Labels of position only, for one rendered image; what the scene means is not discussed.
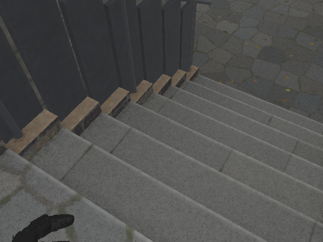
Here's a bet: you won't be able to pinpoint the left robot hand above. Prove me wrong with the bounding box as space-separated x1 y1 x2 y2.
12 214 74 242

